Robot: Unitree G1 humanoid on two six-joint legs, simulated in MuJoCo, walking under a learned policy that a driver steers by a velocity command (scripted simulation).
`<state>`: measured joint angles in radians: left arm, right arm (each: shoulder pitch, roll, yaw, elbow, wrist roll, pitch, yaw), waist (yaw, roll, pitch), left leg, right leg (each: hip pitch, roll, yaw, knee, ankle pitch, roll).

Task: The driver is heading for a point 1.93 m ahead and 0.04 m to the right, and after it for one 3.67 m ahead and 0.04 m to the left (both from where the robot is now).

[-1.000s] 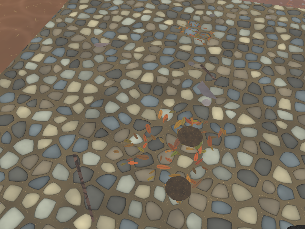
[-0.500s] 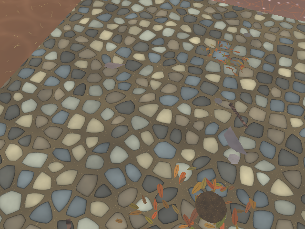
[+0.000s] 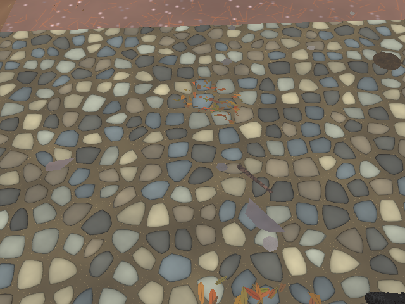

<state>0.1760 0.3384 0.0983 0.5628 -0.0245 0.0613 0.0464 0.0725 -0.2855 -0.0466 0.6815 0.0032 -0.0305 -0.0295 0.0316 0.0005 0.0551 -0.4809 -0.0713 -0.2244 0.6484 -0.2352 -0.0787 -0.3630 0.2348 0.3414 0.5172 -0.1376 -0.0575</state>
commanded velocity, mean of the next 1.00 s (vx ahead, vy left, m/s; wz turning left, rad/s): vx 0.17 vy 0.00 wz -0.11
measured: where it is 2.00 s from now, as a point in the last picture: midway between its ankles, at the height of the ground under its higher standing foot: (157, 178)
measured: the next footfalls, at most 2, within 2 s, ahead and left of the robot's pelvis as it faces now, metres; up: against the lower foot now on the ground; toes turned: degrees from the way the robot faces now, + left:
left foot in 0.06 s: +0.14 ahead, +0.14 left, +0.00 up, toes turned -15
right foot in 0.50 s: +0.03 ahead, -0.11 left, +0.00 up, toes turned -24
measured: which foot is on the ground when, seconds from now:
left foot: up 0.00-0.04, down 0.06-0.50, up 0.52-1.00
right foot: down 0.00-0.06, up 0.08-0.48, down 0.50-1.00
